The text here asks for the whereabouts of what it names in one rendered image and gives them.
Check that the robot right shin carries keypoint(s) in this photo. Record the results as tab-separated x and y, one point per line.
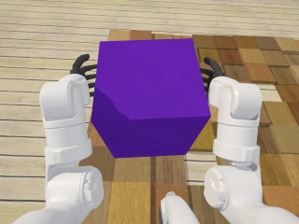
171	193

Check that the robot left upper arm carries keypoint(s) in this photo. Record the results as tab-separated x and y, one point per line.
71	194

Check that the robot right forearm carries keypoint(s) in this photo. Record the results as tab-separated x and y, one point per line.
239	109

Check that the robot right upper arm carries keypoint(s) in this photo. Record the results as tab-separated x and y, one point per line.
237	193

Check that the left robot hand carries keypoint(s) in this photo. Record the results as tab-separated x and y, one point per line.
77	69

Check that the right robot thigh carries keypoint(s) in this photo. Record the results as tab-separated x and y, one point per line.
176	211

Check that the right robot hand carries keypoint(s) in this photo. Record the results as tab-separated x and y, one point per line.
218	73

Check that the robot left forearm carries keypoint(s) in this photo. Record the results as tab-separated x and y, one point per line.
62	105

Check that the carton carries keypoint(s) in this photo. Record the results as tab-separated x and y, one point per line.
149	97

